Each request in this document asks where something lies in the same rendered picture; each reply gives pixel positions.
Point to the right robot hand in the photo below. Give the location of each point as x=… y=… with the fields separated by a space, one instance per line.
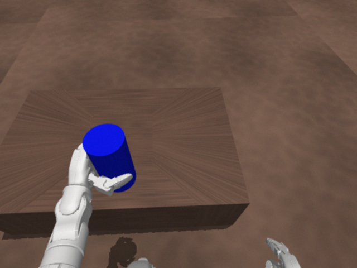
x=281 y=251

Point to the left robot hand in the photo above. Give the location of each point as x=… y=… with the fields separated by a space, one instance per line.
x=83 y=172

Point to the can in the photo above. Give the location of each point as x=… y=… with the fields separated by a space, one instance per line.
x=107 y=148

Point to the left robot arm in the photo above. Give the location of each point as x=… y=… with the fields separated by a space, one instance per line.
x=67 y=243

